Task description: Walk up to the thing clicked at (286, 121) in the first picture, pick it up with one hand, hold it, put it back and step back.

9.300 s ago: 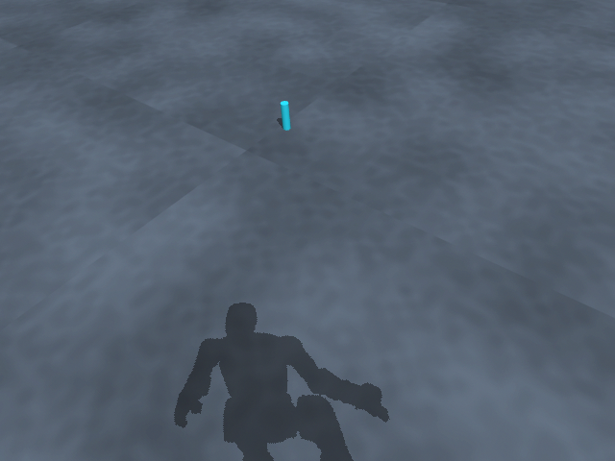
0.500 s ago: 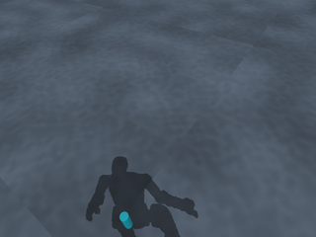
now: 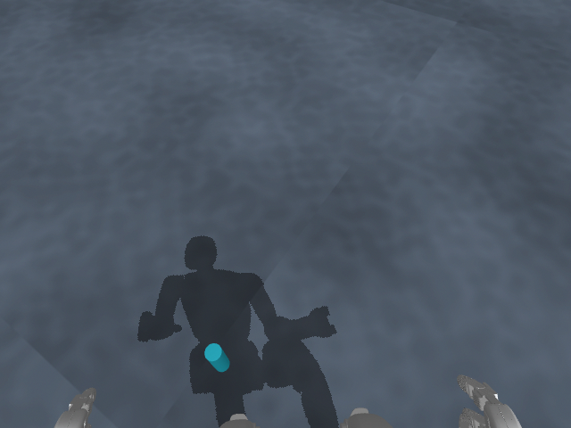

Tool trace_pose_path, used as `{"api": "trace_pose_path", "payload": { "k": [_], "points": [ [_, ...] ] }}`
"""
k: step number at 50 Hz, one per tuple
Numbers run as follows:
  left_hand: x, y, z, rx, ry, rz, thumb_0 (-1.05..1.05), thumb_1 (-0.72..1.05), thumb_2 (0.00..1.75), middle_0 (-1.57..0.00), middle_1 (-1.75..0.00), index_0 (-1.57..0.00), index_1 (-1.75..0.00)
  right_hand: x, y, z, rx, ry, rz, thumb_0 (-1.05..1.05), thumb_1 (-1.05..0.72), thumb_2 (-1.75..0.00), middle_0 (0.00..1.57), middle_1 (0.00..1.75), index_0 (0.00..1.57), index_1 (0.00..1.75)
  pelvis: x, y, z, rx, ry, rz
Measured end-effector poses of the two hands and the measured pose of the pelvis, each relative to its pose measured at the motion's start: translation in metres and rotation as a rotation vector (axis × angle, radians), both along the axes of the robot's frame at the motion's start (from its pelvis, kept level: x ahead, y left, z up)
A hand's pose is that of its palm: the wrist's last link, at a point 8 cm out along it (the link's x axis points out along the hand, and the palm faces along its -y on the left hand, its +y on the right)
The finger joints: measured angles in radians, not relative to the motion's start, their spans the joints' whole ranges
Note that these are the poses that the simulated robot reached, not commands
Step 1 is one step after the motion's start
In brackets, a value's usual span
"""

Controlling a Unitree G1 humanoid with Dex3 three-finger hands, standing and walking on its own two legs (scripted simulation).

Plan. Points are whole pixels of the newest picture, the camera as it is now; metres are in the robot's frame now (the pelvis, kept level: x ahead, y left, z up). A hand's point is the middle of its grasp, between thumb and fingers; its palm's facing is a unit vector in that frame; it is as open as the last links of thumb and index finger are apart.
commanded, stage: go down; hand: left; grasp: from the side
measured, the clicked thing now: (218, 358) +0.36 +0.22 -0.64
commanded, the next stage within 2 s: none
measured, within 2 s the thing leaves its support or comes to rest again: neither
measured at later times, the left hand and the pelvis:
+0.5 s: hand out of the picture +0.14 +0.29 -0.16, palm faces +0.11 -0.95 -0.29, open 17.4 cm; pelvis -0.01 +0.00 -0.06, yaw +0 degrees
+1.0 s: hand (105, 396) +0.23 +0.35 -0.26, palm faces +0.16 -0.96 -0.21, open 17.4 cm; pelvis -0.06 -0.01 -0.19, yaw -1 degrees
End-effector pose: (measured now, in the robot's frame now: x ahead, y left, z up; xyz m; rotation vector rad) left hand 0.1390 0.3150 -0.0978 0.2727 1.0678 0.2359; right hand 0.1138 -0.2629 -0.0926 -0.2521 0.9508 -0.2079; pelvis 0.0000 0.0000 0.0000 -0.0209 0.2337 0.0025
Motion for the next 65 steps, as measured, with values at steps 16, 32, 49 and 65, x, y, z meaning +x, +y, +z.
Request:
{"api": "trace_pose_path", "payload": {
  "k": [16,32,49,65],
  "points": [
    [-0.009,0.011,-0.016,-0.012,-0.022,0.031,-0.01,-0.55,0.02,-0.09,-0.06,-0.09,-0.07,0.050,0.017,-0.008,-0.035,-0.169,0.083,0.00,-0.88,-0.89,0.20,0.30,0.20,0.30,0.001,0.000,-0.030,-0.021,0.071,0.015],
    [-0.004,0.043,-0.064,-0.044,-0.215,0.024,-0.01,-0.56,0.00,-0.09,-0.05,-0.09,-0.05,0.039,0.009,-0.075,-0.059,-0.141,0.149,0.01,-0.92,-0.90,0.20,0.30,0.20,0.30,-0.025,-0.002,-0.091,-0.022,0.193,0.011],
    [0.061,0.083,-0.133,-0.062,-0.530,-0.054,-0.02,-0.56,0.07,-0.07,-0.10,-0.07,-0.10,0.004,-0.004,-0.195,-0.089,0.018,0.181,0.01,-0.89,-0.89,0.20,0.30,0.20,0.30,-0.055,-0.006,-0.189,-0.035,0.328,-0.004],
    [0.087,0.108,-0.173,-0.084,-0.685,-0.087,-0.02,-0.56,0.07,-0.07,-0.10,-0.06,-0.10,-0.022,-0.017,-0.257,-0.143,0.085,0.209,0.00,-0.90,-0.90,0.20,0.30,0.20,0.30,-0.076,-0.006,-0.252,-0.052,0.350,-0.016]
  ]
}}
